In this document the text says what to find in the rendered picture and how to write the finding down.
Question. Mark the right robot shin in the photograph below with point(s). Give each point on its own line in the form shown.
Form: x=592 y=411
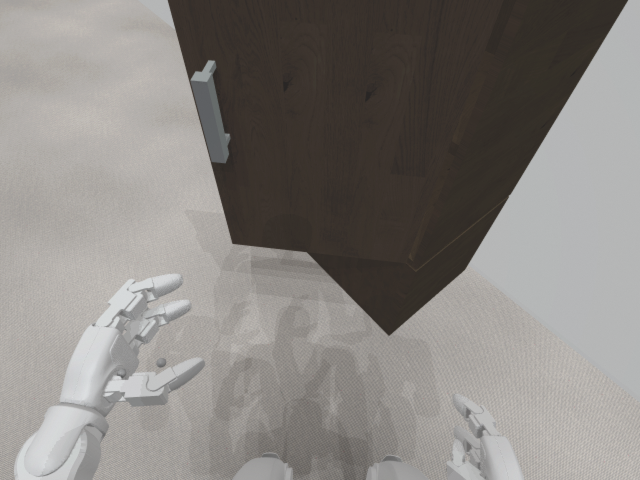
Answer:
x=391 y=458

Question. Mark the left robot thigh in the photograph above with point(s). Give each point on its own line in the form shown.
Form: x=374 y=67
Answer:
x=264 y=468

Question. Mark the cupboard door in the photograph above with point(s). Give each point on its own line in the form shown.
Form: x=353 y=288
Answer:
x=340 y=113

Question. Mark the left robot hand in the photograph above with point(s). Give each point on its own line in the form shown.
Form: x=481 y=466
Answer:
x=91 y=377

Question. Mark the left robot forearm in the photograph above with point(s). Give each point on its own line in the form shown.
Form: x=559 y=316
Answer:
x=66 y=447

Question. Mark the handle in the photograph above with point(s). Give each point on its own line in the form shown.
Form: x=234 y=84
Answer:
x=209 y=112

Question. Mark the right robot hand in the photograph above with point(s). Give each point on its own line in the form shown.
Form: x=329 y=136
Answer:
x=492 y=458

